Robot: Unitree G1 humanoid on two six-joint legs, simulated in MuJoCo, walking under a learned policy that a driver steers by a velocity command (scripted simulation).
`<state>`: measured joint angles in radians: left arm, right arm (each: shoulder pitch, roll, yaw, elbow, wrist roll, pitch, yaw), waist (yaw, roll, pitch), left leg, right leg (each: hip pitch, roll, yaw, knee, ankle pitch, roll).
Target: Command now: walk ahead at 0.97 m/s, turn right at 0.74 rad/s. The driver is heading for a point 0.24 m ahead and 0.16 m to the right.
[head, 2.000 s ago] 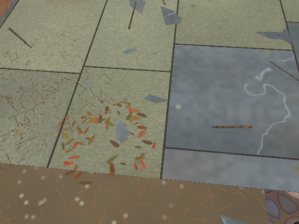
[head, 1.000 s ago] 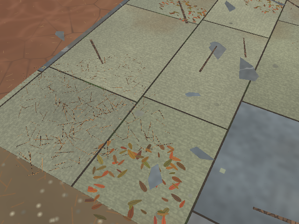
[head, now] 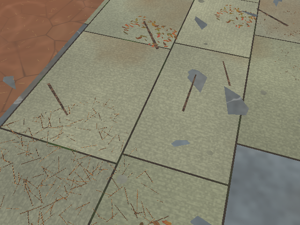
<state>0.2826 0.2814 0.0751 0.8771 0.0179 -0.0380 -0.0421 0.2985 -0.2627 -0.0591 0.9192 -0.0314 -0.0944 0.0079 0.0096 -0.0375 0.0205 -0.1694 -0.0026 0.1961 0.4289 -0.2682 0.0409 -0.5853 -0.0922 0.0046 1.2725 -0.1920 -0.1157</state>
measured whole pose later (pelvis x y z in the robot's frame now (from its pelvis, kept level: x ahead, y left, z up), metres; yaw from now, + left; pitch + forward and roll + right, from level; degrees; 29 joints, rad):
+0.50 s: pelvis +0.33 +0.00 +0.00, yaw -13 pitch +0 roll +0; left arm 0.25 0.23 0.03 0.92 0.02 -0.06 -0.01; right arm 0.15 -0.21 -0.02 0.83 -0.02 -0.02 -0.02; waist 0.02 0.01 0.13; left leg -0.56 0.08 -0.04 1.03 -0.34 0.00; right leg -0.28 0.11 -0.07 0.39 -0.10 -0.14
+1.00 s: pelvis +0.43 +0.05 +0.01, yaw -14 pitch -1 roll +0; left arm 0.24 0.20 0.01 1.09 0.01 0.00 0.03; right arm 0.24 -0.18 0.00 1.00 -0.01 -0.02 -0.04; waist 0.01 -0.01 0.02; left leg -0.19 -0.03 0.05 0.38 -0.18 0.05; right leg -0.12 0.02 0.00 0.37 -0.23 -0.01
